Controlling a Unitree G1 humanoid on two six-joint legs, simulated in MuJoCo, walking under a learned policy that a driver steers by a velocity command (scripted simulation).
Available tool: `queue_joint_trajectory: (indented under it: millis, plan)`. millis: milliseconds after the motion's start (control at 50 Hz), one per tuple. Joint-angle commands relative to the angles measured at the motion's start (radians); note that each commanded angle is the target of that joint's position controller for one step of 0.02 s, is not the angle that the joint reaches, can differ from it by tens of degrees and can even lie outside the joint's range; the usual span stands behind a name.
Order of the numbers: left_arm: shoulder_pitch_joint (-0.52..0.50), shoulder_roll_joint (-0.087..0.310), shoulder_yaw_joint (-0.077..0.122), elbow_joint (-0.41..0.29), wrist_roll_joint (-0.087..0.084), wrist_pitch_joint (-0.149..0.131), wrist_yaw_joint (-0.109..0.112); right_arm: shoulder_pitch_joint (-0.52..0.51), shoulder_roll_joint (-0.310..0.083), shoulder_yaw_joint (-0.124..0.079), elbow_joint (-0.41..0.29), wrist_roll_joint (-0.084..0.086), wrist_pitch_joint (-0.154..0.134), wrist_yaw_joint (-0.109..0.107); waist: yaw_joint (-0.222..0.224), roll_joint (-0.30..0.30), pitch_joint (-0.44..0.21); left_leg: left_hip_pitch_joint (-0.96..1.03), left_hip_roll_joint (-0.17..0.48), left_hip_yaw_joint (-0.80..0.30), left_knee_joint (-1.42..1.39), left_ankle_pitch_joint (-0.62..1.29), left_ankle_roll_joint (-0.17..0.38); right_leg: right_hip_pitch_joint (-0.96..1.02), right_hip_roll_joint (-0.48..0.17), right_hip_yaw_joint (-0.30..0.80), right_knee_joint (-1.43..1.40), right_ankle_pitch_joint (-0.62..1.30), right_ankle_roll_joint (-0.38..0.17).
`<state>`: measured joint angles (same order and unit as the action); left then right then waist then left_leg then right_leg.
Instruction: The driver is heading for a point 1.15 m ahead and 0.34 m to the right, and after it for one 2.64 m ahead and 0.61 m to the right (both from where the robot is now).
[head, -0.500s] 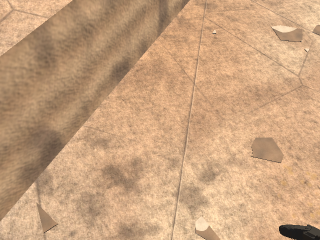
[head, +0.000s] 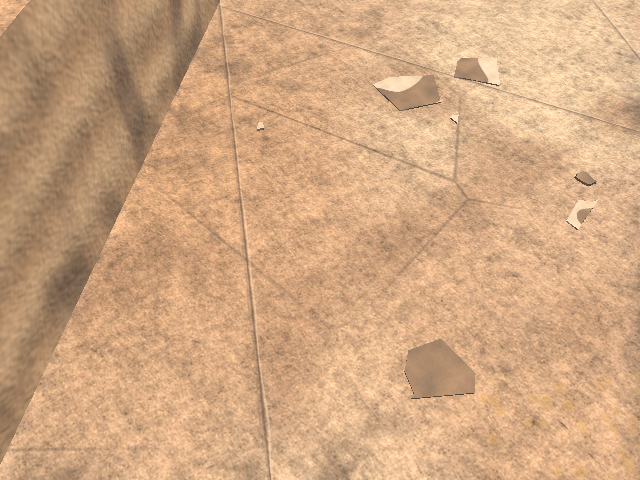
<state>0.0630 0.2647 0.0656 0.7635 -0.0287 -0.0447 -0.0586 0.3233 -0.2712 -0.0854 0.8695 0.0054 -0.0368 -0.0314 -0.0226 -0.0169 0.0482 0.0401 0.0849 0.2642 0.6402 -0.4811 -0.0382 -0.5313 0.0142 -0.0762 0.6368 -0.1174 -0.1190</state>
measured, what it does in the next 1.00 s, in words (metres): walks ahead, turning right: left foot, then right foot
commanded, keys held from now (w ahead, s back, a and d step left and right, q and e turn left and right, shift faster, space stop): w+e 0.72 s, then w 0.28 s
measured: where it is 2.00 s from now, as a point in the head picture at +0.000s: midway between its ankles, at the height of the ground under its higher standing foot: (485, 244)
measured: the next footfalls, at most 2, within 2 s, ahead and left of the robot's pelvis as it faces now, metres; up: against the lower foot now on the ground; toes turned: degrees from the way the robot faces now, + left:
left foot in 0.46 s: +0.47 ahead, +0.09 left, +0.00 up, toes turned -20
right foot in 0.96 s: +0.60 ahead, -0.28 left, +0.00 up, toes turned -33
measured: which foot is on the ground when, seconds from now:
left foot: down 0.00-0.00, up 0.02-0.44, down 0.46-0.98, up 1.00-1.00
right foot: down 0.00-0.46, up 0.48-0.94, down 0.96-1.00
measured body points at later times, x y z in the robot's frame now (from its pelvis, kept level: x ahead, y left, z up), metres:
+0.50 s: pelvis +0.30 +0.01 +0.01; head +0.33 +0.01 +0.46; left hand +0.43 +0.28 -0.10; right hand +0.44 -0.29 -0.06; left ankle +0.43 +0.10 -0.71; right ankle +0.12 -0.07 -0.68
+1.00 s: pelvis +0.53 -0.13 +0.01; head +0.56 -0.16 +0.46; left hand +0.86 -0.05 -0.06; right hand +0.37 -0.37 -0.12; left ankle +0.44 +0.09 -0.68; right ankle +0.57 -0.26 -0.71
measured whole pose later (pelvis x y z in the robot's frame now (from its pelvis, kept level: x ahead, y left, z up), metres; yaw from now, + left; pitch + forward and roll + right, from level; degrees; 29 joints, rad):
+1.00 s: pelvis +0.53 -0.13 +0.01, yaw -32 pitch +2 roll +1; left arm 0.05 0.26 0.05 0.59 -0.01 -0.04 -0.03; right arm 0.36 -0.30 -0.06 0.91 0.02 -0.06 0.00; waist -0.07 -0.01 0.05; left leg -0.05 0.10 0.13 0.70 -0.46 -0.03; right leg -0.50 0.01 -0.03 0.60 -0.12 -0.07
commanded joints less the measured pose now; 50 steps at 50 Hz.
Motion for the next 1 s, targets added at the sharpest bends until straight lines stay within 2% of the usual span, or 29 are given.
queue_joint_trajectory:
  millis: [20, 40, 60, 80, 100, 120, 180, 240, 280, 340, 380, 420, 440, 460, 480, 500, 520, 540, 560, 600, 640, 700, 800, 880, 920, 940, 960, 980, 1000]
  plan:
    - [0.35, 0.311, 0.092, -0.009, 0.008, -0.007, 0.022, -0.004, -0.063, 0.014, -0.148, 0.004, -0.076, 0.014, 0.118, -0.17, -0.429, -0.757, -0.156, -0.311, 0.804, -0.137, 0.004, 0.951, -0.351, 0.96, -0.31, -0.225, -0.352]
    - [0.333, 0.235, 0.072, -0.008, 0.015, -0.018, 0.021, -0.12, -0.125, -0.001, -0.175, 0.042, -0.106, 0.028, 0.156, -0.086, -0.33, -0.861, -0.091, -0.379, 0.805, -0.056, 0.033, 0.91, -0.332, 0.841, -0.354, -0.19, -0.285]
    - [0.283, 0.193, 0.062, -0.013, 0.008, -0.027, 0.022, -0.15, -0.123, 0.003, -0.182, 0.043, -0.12, 0.029, 0.124, -0.033, -0.22, -0.861, -0.043, -0.371, 0.721, 0.033, 0.055, 0.771, -0.288, 0.695, -0.346, -0.12, -0.245]
    - [0.207, 0.158, 0.052, -0.028, 0.005, -0.031, 0.022, -0.152, -0.123, -0.001, -0.169, 0.016, -0.123, 0.02, 0.073, 0.028, -0.15, -0.8, -0.003, -0.365, 0.624, 0.089, 0.055, 0.614, -0.245, 0.587, -0.345, -0.016, -0.211]
    - [0.158, 0.124, 0.04, -0.047, 0.013, -0.033, 0.026, -0.141, -0.14, -0.012, -0.162, -0.004, -0.114, 0.016, 0.038, 0.02, -0.122, -0.721, 0.021, -0.367, 0.561, 0.123, 0.049, 0.503, -0.212, 0.512, -0.362, 0.085, -0.197]
    - [0.141, 0.12, 0.037, -0.061, 0.022, -0.033, 0.03, -0.125, -0.141, -0.016, -0.161, -0.009, -0.099, 0.017, 0.014, 0.003, -0.114, -0.669, 0.029, -0.367, 0.529, 0.142, 0.04, 0.436, -0.197, 0.484, -0.382, 0.137, -0.197]
    - [0.165, 0.16, 0.046, -0.064, 0.015, -0.035, 0.049, -0.147, -0.1, -0.006, -0.181, -0.021, -0.07, 0.015, 0.005, 0.004, -0.082, -0.644, 0.024, -0.329, 0.373, 0.207, -0.006, 0.322, -0.164, 0.392, -0.41, 0.252, -0.192]
    - [0.201, 0.181, 0.053, -0.061, 0.007, -0.025, 0.067, -0.264, -0.065, 0.01, -0.217, -0.022, -0.067, 0.019, 0.046, -0.032, -0.056, -0.609, -0.018, -0.307, 0.124, 0.425, -0.029, 0.262, -0.096, 0.312, -0.4, 0.208, -0.137]
    - [0.232, 0.18, 0.054, -0.059, 0.005, -0.016, 0.071, -0.331, -0.055, 0.017, -0.233, -0.013, -0.073, 0.029, 0.08, -0.057, -0.056, -0.551, -0.058, -0.296, -0.017, 0.545, -0.032, 0.247, -0.076, 0.307, -0.384, 0.137, -0.108]
    - [0.282, 0.175, 0.053, -0.048, -0.001, -0.005, 0.073, -0.387, -0.083, 0.011, -0.258, 0.003, -0.083, 0.043, 0.103, -0.075, -0.055, -0.529, -0.083, -0.319, -0.111, 0.553, -0.023, 0.307, -0.109, 0.386, -0.331, 0.053, -0.095]
    - [0.29, 0.168, 0.052, -0.049, 0.001, 0.001, 0.077, -0.379, -0.111, 0.001, -0.261, 0.005, -0.094, 0.051, 0.089, -0.089, -0.059, -0.516, -0.087, -0.338, -0.152, 0.488, 0.0, 0.373, -0.138, 0.455, -0.27, 0.026, -0.082]
    - [0.264, 0.164, 0.052, -0.061, 0.005, 0.006, 0.079, -0.295, -0.133, -0.013, -0.242, 0.006, -0.105, 0.052, 0.034, -0.118, -0.076, -0.413, -0.09, -0.326, -0.192, 0.432, 0.038, 0.388, -0.137, 0.491, -0.194, 0.063, -0.058]
    - [0.253, 0.134, 0.042, -0.072, 0.01, 0.004, 0.077, -0.196, -0.161, -0.027, -0.221, -0.004, -0.111, 0.046, -0.016, -0.111, -0.134, -0.256, -0.068, -0.33, -0.207, 0.435, 0.071, 0.357, -0.091, 0.462, -0.086, 0.115, -0.028]
    - [0.25, 0.077, 0.019, -0.094, 0.023, -0.001, 0.072, -0.046, -0.215, -0.042, -0.209, -0.022, -0.114, 0.038, -0.081, -0.018, -0.27, -0.003, 0.093, -0.482, -0.184, 0.372, 0.137, 0.242, -0.031, 0.382, 0.18, 0.01, 0.011]
    - [0.399, 0.017, 0.001, -0.124, -0.005, -0.01, 0.072, 0.048, -0.293, -0.061, -0.171, -0.033, -0.1, 0.041, -0.017, 0.332, -0.398, 0.318, 0.321, -0.956, -0.276, 0.156, 0.306, -0.113, 0.106, 0.253, 0.509, -0.451, 0.079]
    - [0.395, 0.124, 0.015, -0.099, -0.016, -0.01, 0.075, 0.036, -0.202, -0.042, -0.18, -0.007, -0.094, 0.046, -0.039, 0.27, -0.345, 0.3, 0.341, -1.066, -0.329, -0.078, 0.299, -0.25, 0.022, 0.27, 0.651, -0.46, 0.092]
    - [0.287, 0.184, 0.031, -0.11, -0.01, -0.005, 0.074, -0.008, -0.139, -0.024, -0.192, -0.004, -0.086, 0.04, -0.069, 0.168, -0.214, 0.183, 0.295, -0.904, -0.343, -0.067, 0.252, -0.285, -0.013, 0.253, 0.689, -0.365, 0.1]
    - [0.227, 0.178, 0.033, -0.125, 0.003, 0.0, 0.076, -0.056, -0.123, -0.015, -0.196, -0.013, -0.077, 0.038, -0.055, 0.097, -0.14, 0.061, 0.253, -0.769, -0.352, 0.063, 0.224, -0.258, -0.047, 0.219, 0.677, -0.293, 0.106]
    - [0.19, 0.166, 0.035, -0.14, 0.013, -0.001, 0.072, -0.086, -0.103, -0.008, -0.188, -0.017, -0.072, 0.036, -0.039, 0.088, -0.082, -0.037, 0.215, -0.673, -0.374, 0.179, 0.218, -0.239, -0.073, 0.216, 0.631, -0.245, 0.108]
    - [0.205, 0.128, 0.034, -0.148, -0.001, 0.008, 0.06, -0.103, -0.086, -0.001, -0.176, -0.02, -0.076, 0.034, -0.004, 0.132, -0.057, -0.133, 0.171, -0.541, -0.422, 0.282, 0.207, -0.17, -0.112, 0.201, 0.574, -0.206, 0.108]
    - [0.192, 0.094, 0.026, -0.163, -0.002, 0.02, 0.057, -0.099, -0.099, -0.007, -0.159, -0.01, -0.083, 0.034, 0.004, 0.125, -0.042, -0.159, 0.173, -0.462, -0.46, 0.35, 0.224, -0.179, -0.127, 0.183, 0.521, -0.19, 0.116]
    - [0.146, 0.082, 0.021, -0.186, 0.006, 0.029, 0.054, -0.09, -0.139, -0.019, -0.136, -0.012, -0.082, 0.034, 0.0, 0.092, -0.034, -0.137, 0.19, -0.369, -0.49, 0.446, 0.243, -0.219, -0.139, 0.175, 0.414, -0.091, 0.136]
    - [0.011, 0.041, -0.001, -0.215, 0.011, 0.006, 0.033, -0.046, -0.166, -0.018, -0.086, 0.003, -0.069, 0.032, -0.049, 0.067, -0.001, -0.121, 0.148, -0.208, -0.494, 0.527, 0.207, -0.122, -0.1, 0.106, 0.104, 0.115, 0.115]
    - [-0.071, 0.06, 0.001, -0.257, 0.007, -0.001, 0.014, 0.013, -0.207, -0.026, -0.037, 0.029, -0.048, 0.037, -0.054, 0.082, 0.034, -0.009, 0.202, -0.201, -0.464, 0.614, 0.201, -0.1, -0.071, 0.066, -0.027, 0.026, 0.071]
    - [-0.019, 0.095, 0.017, -0.252, 0.016, -0.001, 0.011, 0.005, -0.236, -0.031, -0.025, 0.033, -0.034, 0.035, 0.002, 0.117, -0.015, 0.034, 0.206, -0.169, -0.346, 0.91, 0.183, 0.021, -0.022, 0.023, -0.071, -0.061, 0.033]
    - [0.105, 0.129, 0.038, -0.218, 0.018, 0.001, 0.014, -0.007, -0.237, -0.027, -0.02, 0.036, -0.027, 0.031, 0.08, 0.114, -0.092, 0.004, 0.182, -0.128, -0.195, 1.052, 0.159, 0.213, 0.015, -0.004, -0.126, -0.013, 0.004]
    - [0.265, 0.185, 0.067, -0.168, 0.018, 0.006, 0.025, 0.0, -0.207, -0.013, -0.022, 0.026, -0.028, 0.026, 0.152, 0.096, -0.188, -0.13, 0.139, -0.097, 0.007, 1.005, 0.124, 0.483, 0.018, 0.021, -0.117, 0.041, -0.023]
    - [0.413, 0.282, 0.09, -0.143, 0.023, 0.015, 0.047, 0.016, -0.123, 0.019, -0.062, -0.013, -0.037, 0.028, 0.178, -0.086, -0.323, -0.459, 0.053, -0.077, 0.378, 0.541, 0.069, 0.834, -0.219, 0.367, -0.099, 0.058, -0.114]
    - [0.39, 0.304, 0.08, -0.149, 0.018, 0.007, 0.043, 0.077, -0.075, 0.042, -0.066, -0.002, -0.063, 0.04, 0.112, -0.237, -0.472, -0.697, -0.099, -0.246, 0.658, -0.104, 0.04, 0.968, -0.413, 0.841, -0.271, -0.052, -0.263]
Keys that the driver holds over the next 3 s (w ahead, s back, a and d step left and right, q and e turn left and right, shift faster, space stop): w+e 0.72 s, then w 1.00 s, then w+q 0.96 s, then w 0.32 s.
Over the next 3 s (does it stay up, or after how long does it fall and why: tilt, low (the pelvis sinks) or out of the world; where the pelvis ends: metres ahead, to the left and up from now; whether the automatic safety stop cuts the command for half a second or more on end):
stays up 1.55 -0.53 0.02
